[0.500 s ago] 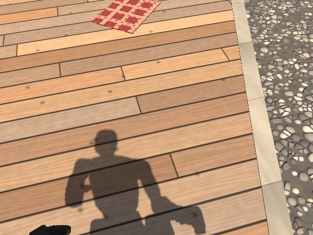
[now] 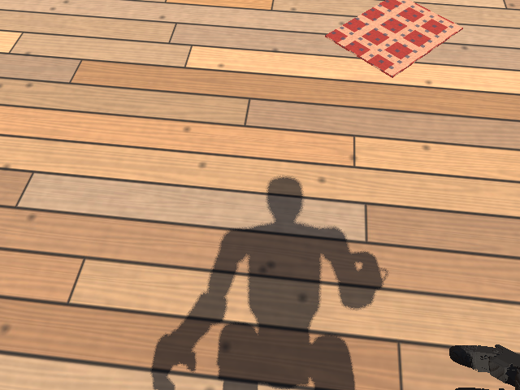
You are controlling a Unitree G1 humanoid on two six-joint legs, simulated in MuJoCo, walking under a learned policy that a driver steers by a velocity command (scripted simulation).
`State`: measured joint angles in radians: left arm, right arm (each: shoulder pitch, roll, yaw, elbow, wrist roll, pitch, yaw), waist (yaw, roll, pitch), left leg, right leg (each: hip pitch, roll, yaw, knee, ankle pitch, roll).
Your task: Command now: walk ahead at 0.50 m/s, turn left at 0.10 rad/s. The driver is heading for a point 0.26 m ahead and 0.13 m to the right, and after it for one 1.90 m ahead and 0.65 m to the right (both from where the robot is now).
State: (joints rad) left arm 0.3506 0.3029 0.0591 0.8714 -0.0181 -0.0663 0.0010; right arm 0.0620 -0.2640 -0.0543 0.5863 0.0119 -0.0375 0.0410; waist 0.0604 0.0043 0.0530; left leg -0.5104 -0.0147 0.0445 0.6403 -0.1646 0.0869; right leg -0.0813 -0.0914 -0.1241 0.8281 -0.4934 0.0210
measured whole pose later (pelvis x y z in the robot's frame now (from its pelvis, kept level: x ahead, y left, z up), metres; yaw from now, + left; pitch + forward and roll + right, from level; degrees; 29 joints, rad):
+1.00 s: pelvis +0.30 +0.01 +0.02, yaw -30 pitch +2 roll -1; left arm 0.17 0.33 0.09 0.61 -0.01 0.05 0.02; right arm 0.20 -0.27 -0.07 0.73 -0.03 -0.01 -0.03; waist -0.01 -0.04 0.01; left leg -0.31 0.00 -0.03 0.52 -0.24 0.00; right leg -0.56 0.13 0.14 0.98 -0.44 0.02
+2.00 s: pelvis +0.24 -0.02 +0.02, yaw -25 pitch +1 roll +0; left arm 0.19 0.27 0.08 0.72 0.03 0.00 0.01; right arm 0.16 -0.33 -0.09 0.71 0.02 0.05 -0.04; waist -0.01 0.04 0.03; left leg -0.46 -0.05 -0.16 0.88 -0.48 -0.03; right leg -0.27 0.03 -0.02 0.53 -0.28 -0.04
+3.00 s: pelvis +0.46 +0.02 +0.01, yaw -11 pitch +2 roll +0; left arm 0.15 0.30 0.06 0.68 -0.01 -0.02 -0.02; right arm 0.17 -0.30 -0.04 0.67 -0.01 0.00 -0.03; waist 0.02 0.02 0.07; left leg -0.45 -0.05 -0.05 1.20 -0.50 -0.04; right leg -0.42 0.08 0.00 0.48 -0.10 -0.08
